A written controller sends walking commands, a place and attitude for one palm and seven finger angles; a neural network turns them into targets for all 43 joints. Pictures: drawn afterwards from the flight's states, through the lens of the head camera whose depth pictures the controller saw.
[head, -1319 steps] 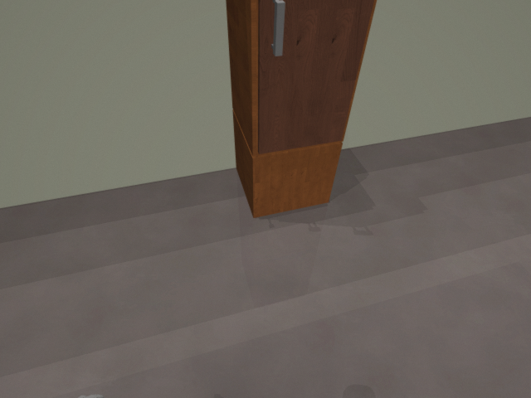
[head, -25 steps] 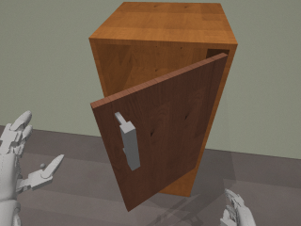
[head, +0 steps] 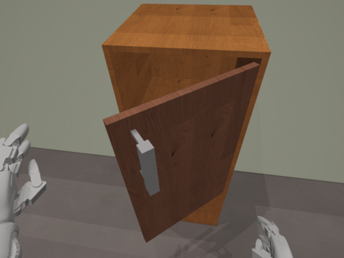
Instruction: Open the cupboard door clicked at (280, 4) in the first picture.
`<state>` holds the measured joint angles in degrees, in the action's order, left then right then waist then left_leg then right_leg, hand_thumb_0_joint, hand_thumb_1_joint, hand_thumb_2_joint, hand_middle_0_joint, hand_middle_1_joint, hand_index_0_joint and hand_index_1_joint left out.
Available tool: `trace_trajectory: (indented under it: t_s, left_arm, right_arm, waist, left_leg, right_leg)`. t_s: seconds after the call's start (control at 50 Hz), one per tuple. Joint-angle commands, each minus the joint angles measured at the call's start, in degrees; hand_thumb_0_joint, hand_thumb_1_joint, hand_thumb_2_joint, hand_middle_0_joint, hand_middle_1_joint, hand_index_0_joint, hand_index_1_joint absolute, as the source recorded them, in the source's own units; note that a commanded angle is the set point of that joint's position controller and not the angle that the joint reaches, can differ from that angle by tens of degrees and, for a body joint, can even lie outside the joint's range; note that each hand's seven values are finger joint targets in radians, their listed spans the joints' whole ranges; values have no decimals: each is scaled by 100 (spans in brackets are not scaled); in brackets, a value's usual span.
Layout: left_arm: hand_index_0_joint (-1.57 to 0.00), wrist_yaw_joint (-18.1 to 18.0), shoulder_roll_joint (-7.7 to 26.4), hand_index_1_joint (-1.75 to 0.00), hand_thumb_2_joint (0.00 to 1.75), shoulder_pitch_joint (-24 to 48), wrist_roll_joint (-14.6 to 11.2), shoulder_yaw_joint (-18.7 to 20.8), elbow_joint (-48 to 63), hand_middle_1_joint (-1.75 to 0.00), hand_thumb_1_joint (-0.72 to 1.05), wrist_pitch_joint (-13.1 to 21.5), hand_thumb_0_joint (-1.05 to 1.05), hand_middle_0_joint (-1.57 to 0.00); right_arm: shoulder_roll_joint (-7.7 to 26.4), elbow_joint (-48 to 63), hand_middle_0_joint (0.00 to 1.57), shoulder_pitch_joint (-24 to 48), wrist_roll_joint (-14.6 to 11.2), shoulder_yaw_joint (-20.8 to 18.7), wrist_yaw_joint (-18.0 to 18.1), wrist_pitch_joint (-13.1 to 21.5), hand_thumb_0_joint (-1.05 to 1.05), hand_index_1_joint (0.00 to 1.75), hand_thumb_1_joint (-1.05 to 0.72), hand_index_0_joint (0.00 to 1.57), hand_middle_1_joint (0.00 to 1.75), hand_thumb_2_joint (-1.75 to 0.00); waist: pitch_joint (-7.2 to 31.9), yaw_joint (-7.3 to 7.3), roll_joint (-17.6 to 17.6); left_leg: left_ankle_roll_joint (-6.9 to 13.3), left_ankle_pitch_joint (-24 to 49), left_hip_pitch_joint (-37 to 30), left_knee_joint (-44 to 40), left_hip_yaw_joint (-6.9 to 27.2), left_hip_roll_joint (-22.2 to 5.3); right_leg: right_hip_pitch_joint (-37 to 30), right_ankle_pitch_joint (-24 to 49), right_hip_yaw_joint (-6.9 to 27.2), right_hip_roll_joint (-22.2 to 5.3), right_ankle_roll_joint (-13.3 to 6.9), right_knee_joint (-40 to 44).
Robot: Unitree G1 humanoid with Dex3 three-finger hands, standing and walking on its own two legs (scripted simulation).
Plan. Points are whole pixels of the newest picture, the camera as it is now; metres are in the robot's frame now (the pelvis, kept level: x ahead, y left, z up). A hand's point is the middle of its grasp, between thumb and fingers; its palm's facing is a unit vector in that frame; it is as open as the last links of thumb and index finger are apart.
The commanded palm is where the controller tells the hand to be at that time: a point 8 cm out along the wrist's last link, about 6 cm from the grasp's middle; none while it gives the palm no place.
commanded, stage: draw the hand back to the body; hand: left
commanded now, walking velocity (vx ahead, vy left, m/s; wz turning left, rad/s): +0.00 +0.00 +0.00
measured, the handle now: (144, 163) +0.26 +0.09 +0.14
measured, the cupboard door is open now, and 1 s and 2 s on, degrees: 41 41 41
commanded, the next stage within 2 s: step back with the hand held close in 0.04 s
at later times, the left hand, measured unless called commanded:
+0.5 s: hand (42, 189) +0.18 +0.26 +0.15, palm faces +0.34 -0.80 -0.50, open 7.4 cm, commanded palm +0.12 +0.31 +0.17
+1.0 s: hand out of the picture +0.09 +0.28 +0.17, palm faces +0.51 -0.71 -0.48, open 7.4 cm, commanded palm +0.03 +0.32 +0.17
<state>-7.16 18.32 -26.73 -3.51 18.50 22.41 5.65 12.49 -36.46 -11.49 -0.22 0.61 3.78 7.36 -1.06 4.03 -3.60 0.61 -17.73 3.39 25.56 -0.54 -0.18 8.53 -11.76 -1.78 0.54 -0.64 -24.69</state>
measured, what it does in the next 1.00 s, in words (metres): walks backwards: right foot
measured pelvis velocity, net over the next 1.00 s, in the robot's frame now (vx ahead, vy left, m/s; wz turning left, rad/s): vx -0.11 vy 0.02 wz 0.00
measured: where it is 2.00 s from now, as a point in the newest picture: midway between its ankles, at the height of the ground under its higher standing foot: outside the picture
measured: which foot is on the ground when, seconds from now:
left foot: down 0.00-1.00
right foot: down 0.00-0.86, up 0.88-0.92, down 0.94-1.00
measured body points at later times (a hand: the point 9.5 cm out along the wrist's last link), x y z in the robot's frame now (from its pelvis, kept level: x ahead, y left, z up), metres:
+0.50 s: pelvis -0.04 +0.01 +0.00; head -0.02 +0.01 +0.45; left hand +0.16 +0.30 +0.17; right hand +0.13 -0.24 -0.08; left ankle -0.04 +0.11 -0.74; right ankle +0.02 -0.11 -0.74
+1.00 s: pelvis -0.11 +0.02 -0.03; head -0.11 +0.02 +0.42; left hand +0.05 +0.32 +0.19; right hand +0.03 -0.22 -0.12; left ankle -0.04 +0.11 -0.74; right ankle -0.09 -0.11 -0.74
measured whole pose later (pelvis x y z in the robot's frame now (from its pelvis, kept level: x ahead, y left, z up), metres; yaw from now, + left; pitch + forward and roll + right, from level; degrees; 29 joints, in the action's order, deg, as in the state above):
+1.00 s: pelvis -0.11 +0.02 -0.03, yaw +0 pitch -1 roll +0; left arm -9.4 22.2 -28.3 0.6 28.3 27.9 15.2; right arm 11.1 -33.6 -15.5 -0.4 -0.5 4.1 6.6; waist -1.7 -0.1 -0.3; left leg 2.6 -15.2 25.8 41.7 -2.3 0.6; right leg 21.7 -20.3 3.0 2.3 0.7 -43.3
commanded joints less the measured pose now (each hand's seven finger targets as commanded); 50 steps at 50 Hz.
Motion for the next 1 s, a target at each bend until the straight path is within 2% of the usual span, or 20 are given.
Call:
trace_trajectory:
  t_s: [0.0, 0.12, 0.14, 0.16, 0.18, 0.24, 0.3, 0.38, 0.44, 0.56, 0.62, 0.68, 0.76, 0.8, 0.84, 0.86, 0.9, 0.92, 0.96, 0.98]
  left_arm:
    - [-20, -108, 1061, -30, 90, 551, 16, 675, 1155, -30, 90, 399, 0, -20]
    - [-20, -117, 1053, -30, 90, 602, 16, 676, 1181, -30, 90, 425, 0, -20]
    - [-20, -148, 1256, -30, 90, 851, 6, 868, 1066, -30, 90, 422, 0, -20]
    - [-20, -153, 1872, -30, 90, 1426, 10, 1553, 1202, -30, 90, 682, 0, -20]
    - [-20, -78, 1415, -30, 90, 867, 37, 1201, 729, -30, 90, 730, 0, -20]
    - [-20, -15, 1061, -30, 90, 399, 118, 804, 777, -30, 90, 815, 0, -20]
    - [-20, -92, 1256, -30, 90, 169, 164, 958, 1156, -30, 90, 857, 0, -20]
    - [-20, -182, 1462, -30, 90, -268, 185, 1289, 1475, -30, 90, 860, 0, -20]
    - [-20, -244, 1528, -30, 90, -473, 194, 1430, 1689, -30, 90, 909, 0, -20]
    - [-20, -294, 1430, -30, 90, -548, 249, 1472, 1707, -30, 90, 972, 0, -20]
    - [-20, -301, 1391, -30, 90, -316, 277, 1439, 1603, -30, 90, 990, 0, -20]
    - [-20, -300, 1379, -30, 90, -27, 326, 1386, 1613, -30, 90, 1036, 0, -20]
    - [-20, -354, 1449, -30, 90, 199, 371, 1438, 1792, -30, 90, 1131, 0, -20]
    - [-20, -395, 1573, -30, 90, 217, 388, 1593, 1973, -30, 90, 1218, 0, -20]
    - [-20, -407, 1432, -30, 90, 142, 415, 1622, 1917, -30, 90, 1255, 0, -20]
    - [-20, -393, 1417, -30, 90, 103, 428, 1665, 1886, -30, 90, 1259, 0, -20]
    - [-20, -364, 1508, -30, 90, 61, 419, 1758, 1674, -30, 90, 1257, 0, -20]
    - [-20, -329, 1302, -30, 90, 168, 426, 1546, 1664, -30, 90, 1281, 0, -20]
    - [-20, -273, 1198, -30, 90, 198, 358, 1371, 1546, -30, 90, 1316, 0, -20]
    - [-20, -256, 1232, -30, 90, 201, 289, 1296, 1540, -30, 90, 1331, 0, -20]
  right_arm:
    - [564, 947, 20, 764, -32, -223, 28, 352, 0, 30, -90, 20, 30, -90]
    - [558, 938, 20, 782, -16, -216, 26, 390, 0, 30, -90, 20, 30, -90]
    - [564, 886, 20, 766, -26, -223, 36, 379, 0, 30, -90, 20, 30, -90]
    - [694, 1073, 20, 590, -87, -194, 25, 254, 0, 30, -90, 20, 30, -90]
    - [612, 952, 20, 608, -63, -204, 31, 157, 0, 30, -90, 20, 30, -90]
    - [723, 1062, 20, 611, -40, -251, 9, 10, 0, 30, -90, 20, 30, -90]
    - [776, 1157, 20, 632, -36, -314, 28, -81, 0, 30, -90, 20, 30, -90]
    - [723, 1334, 20, 552, -47, -398, 30, -196, 0, 30, -90, 20, 30, -90]
    - [692, 1395, 20, 545, -60, -423, 44, -242, 0, 30, -90, 20, 30, -90]
    - [721, 1450, 20, 475, -66, -456, 80, -207, 0, 30, -90, 20, 30, -90]
    - [732, 1436, 20, 401, -78, -457, 117, -161, 0, 30, -90, 20, 30, -90]
    - [779, 1436, 20, 319, -71, -456, 112, -104, 0, 30, -90, 20, 30, -90]
    - [771, 1355, 20, 266, -28, -408, 125, -18, 0, 30, -90, 20, 30, -90]
    - [799, 1349, 20, 295, -17, -413, 156, 42, 0, 30, -90, 20, 30, -90]
    - [781, 1372, 20, 302, -24, -402, 166, 121, 0, 30, -90, 20, 30, -90]
    - [762, 1388, 20, 303, -39, -431, 150, 171, 0, 30, -90, 20, 30, -90]
    - [718, 1347, 20, 300, -52, -486, 121, 252, 0, 30, -90, 20, 30, -90]
    - [684, 1283, 20, 306, -39, -458, 96, 291, 0, 30, -90, 20, 30, -90]
    - [701, 1141, 20, 254, -8, -432, 28, 355, 0, 30, -90, 20, 30, -90]
    - [680, 1070, 20, 214, -13, -436, -18, 359, 0, 30, -90, 20, 30, -90]
  waist:
    - [295, -1, 5]
    - [331, 8, 17]
    - [301, -8, 85]
    - [-193, -269, 321]
    - [-142, -311, 607]
    - [214, -331, 239]
    - [641, -292, -18]
    - [1033, -307, 341]
    - [1106, -318, 92]
    - [764, -349, -160]
    - [449, -389, 109]
    - [196, -451, 458]
    - [166, -478, 475]
    - [253, -454, -30]
    - [363, -392, -680]
    - [447, -357, -818]
    - [334, -358, -571]
    - [45, -396, -426]
    - [-62, -432, -29]
    - [142, -473, 425]
  left_leg:
    - [-3, 1398, 556, -462, 22, -109]
    - [-1, 1277, 575, -521, 42, -107]
    - [9, 1186, 592, -515, 16, -103]
    - [128, 583, 896, -435, 38, -168]
    - [159, 506, 793, -277, 102, -130]
    - [135, 852, 718, -370, 125, -241]
    - [121, 1298, 854, -475, 172, -354]
    - [109, 1749, 1184, -288, 173, -451]
    - [110, 1691, 1499, -263, 262, -484]
    - [309, 460, 2647, -443, 429, -699]
    - [386, -632, 3259, -370, 462, -658]
    - [416, -1861, 3454, -6, 462, -439]
    - [412, -2068, 3136, 198, 600, -358]
    - [481, -2150, 3276, -244, 803, -542]
    - [705, -2485, 4176, -945, 1218, -1097]
    - [818, -2398, 4489, -1169, 1398, -1427]
    - [911, -2097, 4541, -1106, 1435, -1637]
    - [885, -1859, 4462, -943, 1361, -1559]
    - [597, -874, 3571, -222, 1051, -1164]
    - [323, -289, 2792, 458, 744, -702]
  right_leg:
    - [-469, 769, 157, -101, -78, 360]
    - [-493, 659, 135, -99, -69, 354]
    - [-462, 590, 164, -95, -70, 404]
    - [138, 665, 946, -323, -61, 819]
    - [237, 579, 1013, -442, -58, 946]
    - [143, 1002, 900, -469, -32, 660]
    - [-187, 1663, 719, -441, 20, 184]
    - [-486, 2447, 717, -441, 59, -321]
    - [-559, 2585, 732, -465, 45, -629]
    - [-649, 1971, 706, -336, 134, -1242]
    - [-550, 1520, 899, -406, 107, -1287]
    - [69, 29, 1315, -562, 7, -761]
    - [753, -1167, 1432, -612, -62, -357]
    - [523, -918, 1145, -429, 13, -837]
    - [-385, -237, 617, -46, 191, -2203]
    - [-774, -4, 398, 109, 277, -2828]
    - [-759, -397, 462, 163, 291, -3038]
    - [-560, -552, 487, 157, 253, -2722]
    - [97, -80, 742, -39, 74, -1410]
    - [665, 693, 1352, -411, -148, -634]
